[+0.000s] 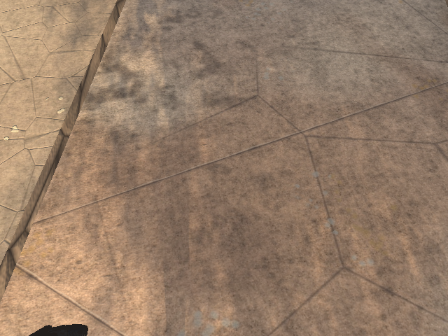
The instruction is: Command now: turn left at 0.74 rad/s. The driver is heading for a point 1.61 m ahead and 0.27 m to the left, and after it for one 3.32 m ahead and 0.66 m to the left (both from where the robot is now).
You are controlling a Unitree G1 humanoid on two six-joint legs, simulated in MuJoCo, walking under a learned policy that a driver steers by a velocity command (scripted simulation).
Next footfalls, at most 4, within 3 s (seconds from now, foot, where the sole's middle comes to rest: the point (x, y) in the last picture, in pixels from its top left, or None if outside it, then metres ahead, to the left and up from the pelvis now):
0.06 right None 0.04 -0.11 -0.77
0.56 left None -0.01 0.15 -0.77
1.16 right None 0.08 -0.09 -0.77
1.54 left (197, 306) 0.52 0.09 -0.77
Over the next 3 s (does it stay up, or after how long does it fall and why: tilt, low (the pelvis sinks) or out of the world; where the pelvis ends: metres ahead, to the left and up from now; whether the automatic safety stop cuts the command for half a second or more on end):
stays up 1.37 0.09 -0.01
